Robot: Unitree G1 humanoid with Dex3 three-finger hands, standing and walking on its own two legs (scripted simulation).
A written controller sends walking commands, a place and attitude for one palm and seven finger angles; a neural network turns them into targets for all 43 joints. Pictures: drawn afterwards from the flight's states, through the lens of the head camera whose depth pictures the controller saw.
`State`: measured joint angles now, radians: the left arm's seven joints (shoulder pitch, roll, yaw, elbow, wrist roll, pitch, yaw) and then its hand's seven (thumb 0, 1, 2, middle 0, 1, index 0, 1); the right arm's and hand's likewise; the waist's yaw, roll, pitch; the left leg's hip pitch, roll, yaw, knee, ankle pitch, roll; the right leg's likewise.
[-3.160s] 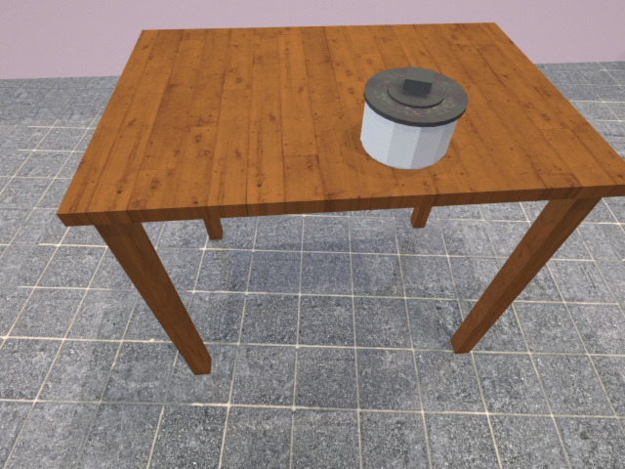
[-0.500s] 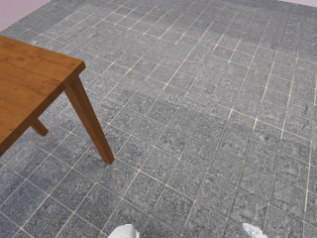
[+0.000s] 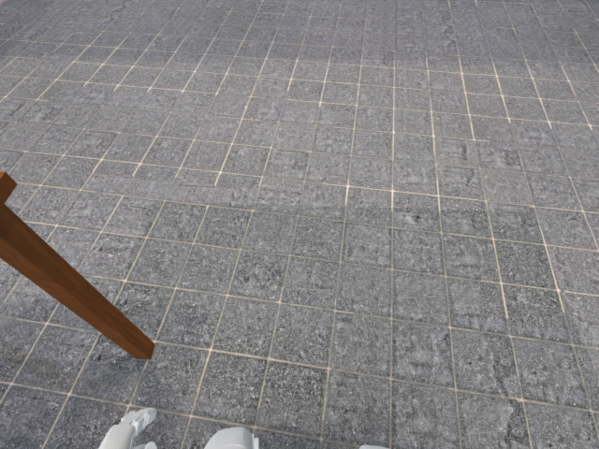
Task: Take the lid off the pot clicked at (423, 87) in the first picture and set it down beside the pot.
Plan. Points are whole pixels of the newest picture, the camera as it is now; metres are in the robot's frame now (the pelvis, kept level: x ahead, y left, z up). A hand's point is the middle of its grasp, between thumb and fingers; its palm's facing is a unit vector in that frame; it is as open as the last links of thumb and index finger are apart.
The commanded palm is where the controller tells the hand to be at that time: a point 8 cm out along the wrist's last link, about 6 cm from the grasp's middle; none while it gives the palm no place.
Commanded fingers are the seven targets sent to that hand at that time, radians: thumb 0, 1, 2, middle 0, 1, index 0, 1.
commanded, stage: walk to a spot facing it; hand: left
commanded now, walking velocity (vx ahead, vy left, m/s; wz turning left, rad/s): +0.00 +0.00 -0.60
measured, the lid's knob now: out of the picture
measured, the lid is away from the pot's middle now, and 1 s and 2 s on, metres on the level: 0.00 0.00 0.00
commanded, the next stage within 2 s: turn to face it in 0.78 s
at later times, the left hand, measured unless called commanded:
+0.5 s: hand (222, 380) +0.23 +0.14 -0.14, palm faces -0.35 -0.92 -0.16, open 7.4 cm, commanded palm none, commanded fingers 0.00 0.90 0.90 -0.20 -0.30 -0.20 -0.30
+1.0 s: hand (296, 311) +0.36 +0.03 -0.17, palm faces -0.47 -0.86 -0.19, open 7.3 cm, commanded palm none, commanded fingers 0.00 0.90 0.90 -0.20 -0.30 -0.20 -0.30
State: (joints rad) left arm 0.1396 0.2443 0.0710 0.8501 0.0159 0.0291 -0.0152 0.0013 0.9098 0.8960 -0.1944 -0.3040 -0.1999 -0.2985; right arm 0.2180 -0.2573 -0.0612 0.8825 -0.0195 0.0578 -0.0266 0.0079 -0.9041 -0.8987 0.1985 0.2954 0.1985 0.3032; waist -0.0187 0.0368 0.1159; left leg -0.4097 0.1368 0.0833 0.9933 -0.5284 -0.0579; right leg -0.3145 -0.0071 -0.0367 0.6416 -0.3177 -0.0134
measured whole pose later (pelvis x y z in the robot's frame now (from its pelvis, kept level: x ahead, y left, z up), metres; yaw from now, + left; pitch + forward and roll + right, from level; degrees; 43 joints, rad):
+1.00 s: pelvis +0.22 -0.12 +0.01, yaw -31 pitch -1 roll -2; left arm 0.26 0.21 0.06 0.99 0.02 -0.01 -0.01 0.00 0.92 0.90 -0.20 -0.30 -0.20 -0.30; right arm 0.19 -0.20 -0.04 0.90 -0.03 -0.06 0.00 0.00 -0.91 -0.90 0.19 0.29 0.19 0.30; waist 0.00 -0.01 0.04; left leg -0.39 0.09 0.11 0.59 -0.17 -0.04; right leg -0.17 0.03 -0.03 0.55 -0.35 -0.02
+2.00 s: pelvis +0.27 -0.18 +0.01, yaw +4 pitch +1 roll +0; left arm 0.20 0.28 0.08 0.88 0.02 0.06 0.00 0.00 0.91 0.90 -0.19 -0.30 -0.20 -0.30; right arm 0.13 -0.23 -0.05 0.86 -0.02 0.04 0.01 0.01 -0.90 -0.90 0.20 0.30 0.20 0.30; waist 0.01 -0.04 0.09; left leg -0.32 -0.01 -0.01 0.55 -0.25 0.01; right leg -0.48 -0.09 -0.02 1.04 -0.44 0.09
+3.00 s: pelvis +0.31 -0.24 +0.01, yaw +42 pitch +0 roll +2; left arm 0.16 0.21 0.04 0.82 0.02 0.02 0.02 0.00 0.91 0.90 -0.20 -0.30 -0.20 -0.30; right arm 0.18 -0.28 -0.10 0.90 -0.02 0.07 0.01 0.01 -0.91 -0.90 0.20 0.30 0.20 0.30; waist -0.04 0.05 0.09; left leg -0.51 -0.03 -0.05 1.12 -0.45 -0.05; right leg -0.26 -0.07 -0.10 0.59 -0.33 -0.01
